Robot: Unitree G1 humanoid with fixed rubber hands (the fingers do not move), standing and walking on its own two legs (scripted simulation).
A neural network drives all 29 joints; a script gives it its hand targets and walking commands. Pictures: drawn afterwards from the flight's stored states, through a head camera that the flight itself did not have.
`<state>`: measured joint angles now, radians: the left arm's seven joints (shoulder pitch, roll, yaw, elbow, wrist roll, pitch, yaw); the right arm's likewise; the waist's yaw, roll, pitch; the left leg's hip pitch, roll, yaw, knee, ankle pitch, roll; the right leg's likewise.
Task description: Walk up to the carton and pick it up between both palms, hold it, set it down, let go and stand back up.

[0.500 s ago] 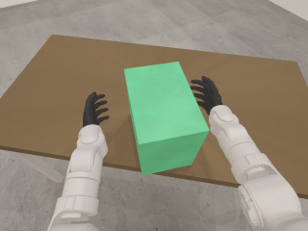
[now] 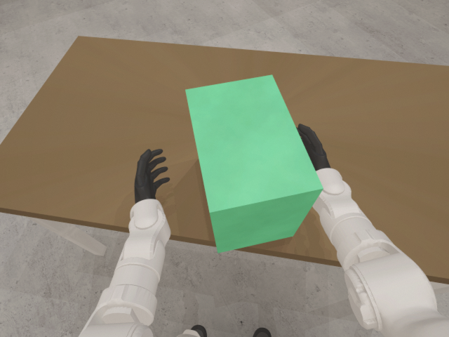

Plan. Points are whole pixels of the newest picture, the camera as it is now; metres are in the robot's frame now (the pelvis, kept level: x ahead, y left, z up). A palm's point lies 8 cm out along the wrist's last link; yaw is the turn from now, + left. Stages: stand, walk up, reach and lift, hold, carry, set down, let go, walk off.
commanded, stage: reach and lift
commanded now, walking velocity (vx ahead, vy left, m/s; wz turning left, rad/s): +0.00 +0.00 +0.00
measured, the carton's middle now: (243, 168) +0.44 +0.06 -0.01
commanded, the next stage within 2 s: none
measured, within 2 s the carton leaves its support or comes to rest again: neither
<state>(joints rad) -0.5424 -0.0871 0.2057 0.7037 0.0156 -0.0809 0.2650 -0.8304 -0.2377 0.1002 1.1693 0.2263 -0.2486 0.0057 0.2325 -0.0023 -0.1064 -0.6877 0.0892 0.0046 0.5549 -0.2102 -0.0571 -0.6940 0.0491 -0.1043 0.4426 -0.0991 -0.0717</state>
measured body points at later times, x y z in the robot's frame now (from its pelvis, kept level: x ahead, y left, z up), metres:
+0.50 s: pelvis -0.01 +0.00 +0.00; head +0.11 +0.00 +0.43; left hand +0.37 +0.21 +0.01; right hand +0.48 -0.07 +0.01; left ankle +0.01 +0.15 -0.73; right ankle +0.05 -0.08 -0.73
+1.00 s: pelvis -0.01 -0.01 -0.01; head +0.11 -0.01 +0.43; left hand +0.38 +0.19 +0.02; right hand +0.48 -0.06 +0.02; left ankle +0.01 +0.15 -0.73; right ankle +0.05 -0.08 -0.73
